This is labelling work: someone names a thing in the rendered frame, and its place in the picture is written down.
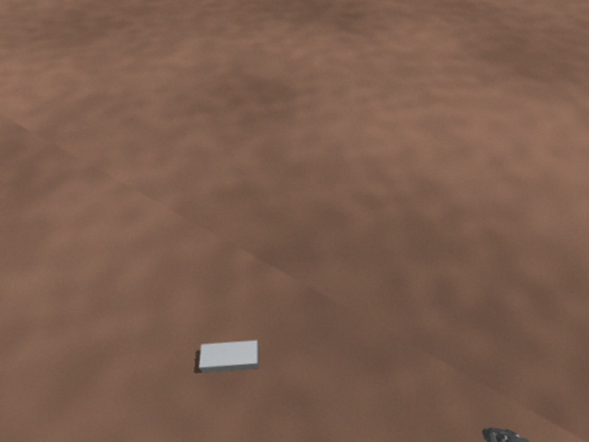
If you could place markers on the carton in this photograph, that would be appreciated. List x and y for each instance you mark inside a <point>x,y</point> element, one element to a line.
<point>216,357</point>

